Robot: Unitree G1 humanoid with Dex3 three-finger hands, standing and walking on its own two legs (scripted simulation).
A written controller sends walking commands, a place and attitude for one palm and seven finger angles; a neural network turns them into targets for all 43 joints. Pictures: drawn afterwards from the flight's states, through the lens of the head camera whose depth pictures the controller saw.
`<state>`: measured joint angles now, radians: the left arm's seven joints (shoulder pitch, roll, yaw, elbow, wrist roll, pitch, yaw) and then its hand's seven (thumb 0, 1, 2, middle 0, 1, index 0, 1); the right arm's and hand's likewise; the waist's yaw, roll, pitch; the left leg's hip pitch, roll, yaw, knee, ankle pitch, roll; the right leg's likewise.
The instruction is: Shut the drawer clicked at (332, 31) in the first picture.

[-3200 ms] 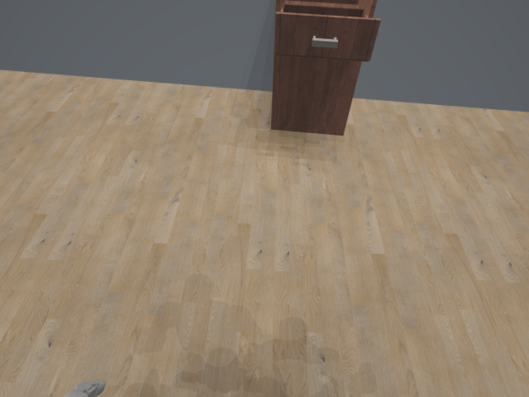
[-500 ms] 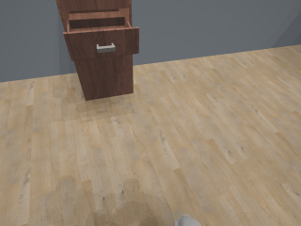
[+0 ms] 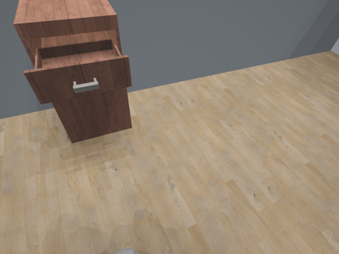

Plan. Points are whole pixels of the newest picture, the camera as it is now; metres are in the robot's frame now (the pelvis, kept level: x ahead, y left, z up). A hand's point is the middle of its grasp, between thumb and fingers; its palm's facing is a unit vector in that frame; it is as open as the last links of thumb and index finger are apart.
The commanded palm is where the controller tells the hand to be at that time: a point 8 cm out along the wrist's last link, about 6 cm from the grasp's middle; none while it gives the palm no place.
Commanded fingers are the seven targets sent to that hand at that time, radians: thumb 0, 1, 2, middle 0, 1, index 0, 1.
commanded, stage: walk to a spot facing it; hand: left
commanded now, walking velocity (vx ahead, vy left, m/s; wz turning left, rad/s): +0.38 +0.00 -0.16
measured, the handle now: (85, 84) +0.78 +0.40 -0.07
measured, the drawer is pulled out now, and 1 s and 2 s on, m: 0.30 0.30 0.30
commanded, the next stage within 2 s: turn to face it in 0.46 s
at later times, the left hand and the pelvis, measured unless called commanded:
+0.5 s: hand (109, 204) +0.30 +0.20 -0.17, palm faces -0.17 -0.97 -0.17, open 7.3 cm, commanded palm none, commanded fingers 0.00 0.90 0.90 -0.20 -0.30 -0.20 -0.30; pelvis +0.21 +0.03 +0.00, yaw -12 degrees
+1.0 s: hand (140, 158) +0.48 +0.13 -0.17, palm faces -0.08 -0.99 -0.14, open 7.3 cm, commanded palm none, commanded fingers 0.00 0.90 0.90 -0.20 -0.30 -0.20 -0.30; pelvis +0.34 -0.02 -0.01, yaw -5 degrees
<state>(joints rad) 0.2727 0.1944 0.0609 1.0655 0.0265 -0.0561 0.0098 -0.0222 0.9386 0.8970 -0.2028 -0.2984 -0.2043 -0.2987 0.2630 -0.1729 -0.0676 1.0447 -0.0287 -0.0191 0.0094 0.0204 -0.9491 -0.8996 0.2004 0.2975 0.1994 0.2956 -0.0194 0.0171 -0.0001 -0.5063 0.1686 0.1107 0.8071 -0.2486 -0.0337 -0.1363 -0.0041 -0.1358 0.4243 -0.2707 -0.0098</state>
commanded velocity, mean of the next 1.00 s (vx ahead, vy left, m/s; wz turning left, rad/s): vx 0.15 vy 0.00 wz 0.02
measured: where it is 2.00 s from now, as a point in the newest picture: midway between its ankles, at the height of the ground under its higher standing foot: (178, 246)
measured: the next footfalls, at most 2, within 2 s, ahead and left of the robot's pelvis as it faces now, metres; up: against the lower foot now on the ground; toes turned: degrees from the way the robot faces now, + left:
left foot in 0.08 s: +0.17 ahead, +0.14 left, +0.00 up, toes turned +10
right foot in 0.62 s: +0.39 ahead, -0.14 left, +0.00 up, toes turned -23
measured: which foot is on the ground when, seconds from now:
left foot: up 0.00-0.06, down 0.08-0.62, up 0.64-1.00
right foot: down 0.00-0.10, up 0.12-0.60, down 0.62-1.00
